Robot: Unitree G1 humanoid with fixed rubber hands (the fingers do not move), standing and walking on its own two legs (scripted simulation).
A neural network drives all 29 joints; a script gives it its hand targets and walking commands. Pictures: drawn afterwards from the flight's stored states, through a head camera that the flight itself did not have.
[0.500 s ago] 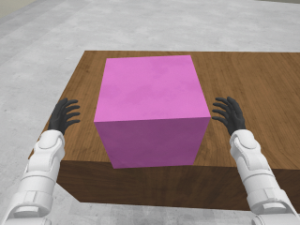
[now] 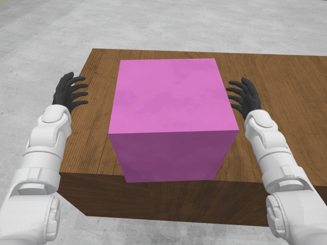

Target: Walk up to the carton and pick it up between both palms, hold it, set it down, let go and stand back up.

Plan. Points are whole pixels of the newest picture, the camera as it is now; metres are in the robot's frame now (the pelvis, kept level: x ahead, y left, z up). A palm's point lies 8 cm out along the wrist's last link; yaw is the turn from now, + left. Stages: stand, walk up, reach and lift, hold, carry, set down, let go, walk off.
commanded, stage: reach and lift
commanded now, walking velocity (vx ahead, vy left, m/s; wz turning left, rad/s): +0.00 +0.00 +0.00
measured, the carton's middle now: (169, 122) +0.46 +0.02 -0.01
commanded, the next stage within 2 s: none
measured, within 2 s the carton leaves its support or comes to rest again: neither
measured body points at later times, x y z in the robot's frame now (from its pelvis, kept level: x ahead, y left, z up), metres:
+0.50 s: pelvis +0.00 +0.02 -0.01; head +0.07 +0.01 +0.44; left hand +0.39 +0.27 +0.03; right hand +0.43 -0.18 +0.02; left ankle -0.01 +0.16 -0.73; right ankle +0.02 -0.10 -0.73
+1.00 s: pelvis +0.00 +0.04 -0.02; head +0.11 +0.01 +0.41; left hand +0.40 +0.26 -0.01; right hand +0.44 -0.18 -0.03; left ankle -0.01 +0.16 -0.73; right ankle +0.02 -0.10 -0.73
